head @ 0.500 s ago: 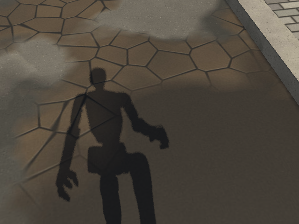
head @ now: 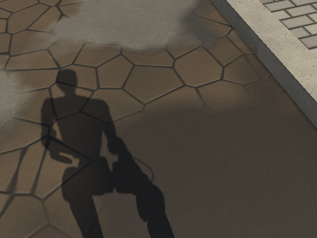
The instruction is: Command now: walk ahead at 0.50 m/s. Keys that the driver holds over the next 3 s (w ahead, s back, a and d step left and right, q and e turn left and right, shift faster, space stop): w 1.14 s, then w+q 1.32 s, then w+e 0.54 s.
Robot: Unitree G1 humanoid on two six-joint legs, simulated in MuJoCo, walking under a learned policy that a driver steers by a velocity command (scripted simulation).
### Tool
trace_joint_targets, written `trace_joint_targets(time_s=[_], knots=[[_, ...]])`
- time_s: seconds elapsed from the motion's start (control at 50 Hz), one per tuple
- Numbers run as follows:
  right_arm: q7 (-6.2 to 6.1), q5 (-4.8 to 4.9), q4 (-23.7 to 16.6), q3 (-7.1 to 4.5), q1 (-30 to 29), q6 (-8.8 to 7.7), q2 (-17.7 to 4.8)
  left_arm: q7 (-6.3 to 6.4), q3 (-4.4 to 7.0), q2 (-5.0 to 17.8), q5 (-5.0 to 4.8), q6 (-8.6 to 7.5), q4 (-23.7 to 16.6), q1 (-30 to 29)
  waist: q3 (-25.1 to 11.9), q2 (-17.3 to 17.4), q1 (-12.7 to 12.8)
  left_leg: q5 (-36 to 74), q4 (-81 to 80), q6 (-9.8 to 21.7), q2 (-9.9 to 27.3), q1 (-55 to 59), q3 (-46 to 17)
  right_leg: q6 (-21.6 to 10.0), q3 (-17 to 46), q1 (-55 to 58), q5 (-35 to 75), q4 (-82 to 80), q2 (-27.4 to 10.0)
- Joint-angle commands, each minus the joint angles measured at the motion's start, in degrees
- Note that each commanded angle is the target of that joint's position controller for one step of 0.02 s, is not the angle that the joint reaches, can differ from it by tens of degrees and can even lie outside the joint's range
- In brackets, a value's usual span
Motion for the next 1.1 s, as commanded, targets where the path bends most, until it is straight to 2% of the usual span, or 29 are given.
trace_joint_targets(time_s=[0.02, 0.04, 0.06, 0.08, 0.1, 0.12, 0.14, 0.16, 0.18, 0.2, 0.22, 0.28, 0.4, 0.5, 0.56, 0.58, 0.6, 0.62, 0.64, 0.66, 0.68, 0.7, 0.72, 0.74, 0.76, 0.84, 0.94, 1.04, 1.1], knots=[[-0.77, -0.87, -1.46, -1.45, 1.86, 0.18, -8.52, 0.33, 1.35, 5.08, 0.08, -0.67, -3.42, -2.12, 1.35, 4.45, 2.03, 29.69, -1.71, 6.24, 18.37, -0.31, -8.94, -1.23, -0.79, 4.89, -4.63, -3.46, 1.03], [-0.99, -1.06, -1.29, -1.51, 1.68, 0.34, -8.82, 0.56, 1.66, 5.36, 0.20, -1.08, -2.80, -0.05, 0.72, 4.46, 3.08, 33.65, 1.59, 5.85, 18.30, 0.46, -8.55, -1.79, -1.35, 8.37, -7.29, -5.47, 2.23], [-1.02, -0.92, -1.16, -1.44, 1.28, 0.52, -8.90, 0.84, 2.14, 5.77, 0.53, -1.67, -0.82, 5.73, -1.80, 3.50, 5.64, 38.52, 8.90, 5.07, 16.63, -0.13, -6.68, -2.71, -2.35, 16.04, -7.54, -9.21, 3.87], [-0.99, -0.84, -1.65, -1.02, 1.38, 0.47, -7.79, 1.36, 3.19, 8.22, 1.31, -2.44, 2.28, 15.23, -7.09, 1.71, 8.84, 36.14, 20.31, 3.83, 13.78, -5.71, -4.30, -4.85, 1.14, 29.24, -7.03, -10.07, 1.55], [-0.70, 0.28, -4.53, -0.01, 1.98, 0.18, -4.60, 2.12, 4.61, 13.76, 2.42, -2.87, 3.41, 24.51, -15.04, -6.08, 11.07, 16.93, 39.01, 1.67, 8.63, -19.83, -0.41, -9.75, 20.20, 44.76, -10.56, -12.49, -13.24], [-0.74, 0.43, -4.33, -0.35, 5.22, 0.33, -4.29, 1.95, 5.66, 16.59, 0.81, -1.82, 4.46, 25.77, -18.24, -13.68, 9.77, -17.36, 52.93, 0.98, 0.86, -33.92, -1.08, -15.88, 39.62, 50.37, -10.81, -19.38, -22.08], [-1.08, -1.08, -4.46, -1.64, -0.23, 0.98, -8.99, 1.76, 4.85, 12.41, -0.90, -1.20, 3.93, 21.02, -9.86, -3.72, 8.42, -14.14, 55.73, 1.55, 4.87, -39.20, -5.89, -13.83, 33.93, 44.48, -16.29, -19.77, -18.40], [-0.61, -1.01, -5.48, -1.47, -3.65, 0.73, -7.43, 1.60, 4.07, 9.39, -1.00, -1.29, 3.11, 16.10, -3.68, -2.56, 6.90, -9.06, 53.78, 1.50, 6.93, -39.51, -6.15, -12.26, 26.94, 36.82, -14.83, -21.84, -15.92], [-0.37, -0.80, -5.35, -1.28, -4.61, 0.75, -6.10, 1.44, 3.53, 7.07, -0.79, -1.65, 2.99, 13.25, -1.17, -1.69, 5.12, -5.43, 50.35, 1.11, 8.70, -36.44, -6.22, -10.24, 21.83, 30.93, -11.44, -24.26, -13.05], [-0.14, -1.53, -4.98, -1.28, -4.30, 1.31, -5.59, 1.63, 3.27, 6.16, -1.00, -2.02, 3.38, 12.61, -0.01, -2.60, 3.56, -3.85, 48.03, 0.31, 9.65, -33.46, -5.90, -8.99, 18.08, 27.03, -7.58, -25.70, -11.04], [0.20, -2.00, -4.35, -1.06, -3.21, 1.95, -4.68, 1.76, 3.12, 5.60, -1.00, -2.40, 3.99, 12.67, -0.42, -2.95, 2.45, -2.48, 46.82, -0.55, 9.99, -30.85, -5.45, -8.42, 15.24, 25.04, -4.73, -26.72, -9.63], [0.69, -1.93, -5.37, -1.24, -6.59, 2.80, -4.56, 1.94, 3.63, 7.39, -1.41, -3.54, 5.87, 16.14, -0.92, -1.66, 1.86, 1.97, 43.88, -2.32, 10.34, -32.13, -4.00, -9.43, 11.34, 25.36, 2.22, -28.42, -8.70], [0.97, -1.39, -9.57, -0.45, -19.62, 2.85, -3.55, 1.87, 3.49, 6.97, -1.22, -3.40, 8.39, 21.99, 1.96, -1.62, 4.58, 12.30, 29.09, -3.83, 10.70, -35.82, -1.32, -8.79, 6.30, 28.33, 6.84, -29.95, -6.71], [0.70, -1.16, -12.31, 0.01, -26.41, 2.35, -4.17, 2.24, 3.52, 7.44, -0.57, -3.12, 10.62, 26.66, 3.35, -2.42, 6.70, 12.65, 20.35, -1.74, 9.09, -34.72, 0.17, -8.44, 5.32, 34.78, 11.82, -27.91, -8.62], [0.23, -1.21, -12.38, -0.44, -23.96, 1.68, -5.37, 2.75, 3.80, 8.49, -0.21, -2.96, 11.17, 25.49, 2.48, -2.62, 4.55, 7.16, 16.87, 0.85, 7.29, -29.38, 0.80, -7.15, 4.52, 37.91, 23.10, -22.45, -10.06], [-0.11, -1.28, -11.03, -0.94, -19.46, 1.33, -6.10, 2.78, 3.91, 8.92, -0.24, -2.94, 11.15, 24.49, 0.07, -2.73, 2.43, 5.59, 15.43, 1.91, 5.45, -23.30, 1.60, -6.28, 3.60, 37.93, 31.10, -16.94, -9.49], [-0.55, -1.60, -7.91, -1.57, -10.60, 0.78, -6.83, 2.66, 3.84, 8.79, -0.49, -2.73, 11.07, 23.44, -4.41, -0.91, -1.47, 7.62, 11.56, 3.19, 3.61, -12.72, 2.76, -5.16, 1.41, 36.00, 34.21, -6.59, -7.17], [-1.22, -2.72, -4.95, -2.70, 0.02, 0.17, -10.23, 2.51, 3.20, 7.16, -0.88, -2.77, 9.97, 23.56, -10.99, 2.59, -4.89, 5.12, 10.93, 5.61, 10.46, 2.42, -4.72, -3.97, -0.58, 26.19, 22.39, 8.03, -4.36], [-1.37, -3.41, -4.12, -4.57, 5.98, 0.28, -17.37, 1.80, 1.97, 1.11, -3.17, -2.76, 8.60, 30.07, -19.03, 16.71, -3.30, -2.14, 5.47, 13.55, 27.89, 19.35, -33.07, -0.85, -4.14, 5.48, -11.43, 31.34, 5.95], [-0.80, -1.24, -4.53, -4.12, 1.45, 1.03, -15.07, 1.92, 3.38, 6.25, -1.27, -2.64, 9.25, 27.48, -17.46, 10.05, -2.25, -3.85, -0.42, 13.33, 28.09, 15.35, -41.49, -2.15, 4.69, -0.46, -26.46, 37.42, 6.49], [-0.69, -0.58, -5.65, -3.30, -5.54, 1.18, -12.32, 1.76, 3.91, 6.84, -1.03, -2.59, 7.77, 22.76, -8.13, 6.84, 0.59, -5.68, -0.66, 11.59, 26.14, 6.74, -31.66, -2.77, 5.52, -3.12, -21.82, 38.25, 2.90], [-0.43, -0.73, -6.35, -2.28, -9.42, 0.88, -8.32, 1.45, 3.67, 5.83, -1.09, -2.84, 7.29, 20.28, -3.76, 3.98, 1.75, -1.67, -2.94, 10.09, 23.65, -0.50, -25.53, -2.78, 5.32, -2.00, -17.30, 35.13, 0.73], [-0.49, -0.74, -6.05, -1.70, -10.68, 0.46, -6.48, 1.30, 3.66, 4.59, -0.80, -2.44, 7.35, 19.54, -1.25, 4.56, 3.24, 2.48, -4.40, 8.14, 20.81, -4.93, -20.25, -2.56, 4.88, -0.04, -15.14, 31.89, -0.89], [-0.67, -0.51, -5.34, -1.19, -11.01, 0.08, -4.99, 1.07, 3.46, 3.62, 0.03, -1.65, 7.59, 20.60, -0.47, 5.86, 4.77, 6.03, -5.60, 6.67, 18.54, -8.30, -16.19, -1.84, 4.50, 2.76, -13.83, 29.47, -1.81], [-0.74, -0.57, -4.66, -0.99, -9.89, -0.37, -4.61, 0.74, 3.39, 2.89, 0.33, -0.98, 7.93, 21.24, -0.98, 6.34, 5.26, 9.16, -6.02, 6.51, 17.73, -9.31, -14.11, -1.27, 3.97, 4.48, -13.05, 28.56, -1.88], [-0.96, -0.38, -2.43, -1.33, -4.56, -1.35, -6.73, 0.20, 3.50, 2.96, 0.47, 0.27, 5.59, 14.92, 0.57, 5.09, 5.00, 15.10, -8.26, 7.80, 16.77, -7.93, -10.21, 0.90, 1.86, -1.29, -8.10, 23.71, -3.13], [-1.12, -0.42, -1.09, -0.76, -0.05, -1.16, -5.97, -0.07, 2.91, 2.38, -0.11, 0.17, 1.43, 3.45, 2.75, 4.94, 2.43, 20.02, -9.09, 7.58, 15.39, -4.17, -7.01, 2.51, -0.34, -4.91, -0.57, 9.15, -2.92], [-1.64, -0.83, 0.72, -0.74, 4.03, -0.95, -6.53, 0.05, 2.45, 2.51, -0.35, -0.28, -1.34, -3.28, 3.56, 5.49, 0.62, 27.08, -7.03, 7.62, 17.11, 2.63, -5.72, 0.80, -2.06, -3.21, 0.60, -0.71, -0.61], [-2.16, -1.26, 1.19, -1.03, 3.15, -0.63, -7.37, 0.31, 2.87, 3.58, -0.38, -0.97, -1.97, -2.33, 3.16, 5.68, 2.15, 36.49, -2.57, 6.77, 18.73, 6.56, -5.07, -1.64, -2.32, 0.30, -4.48, -4.20, 0.90]])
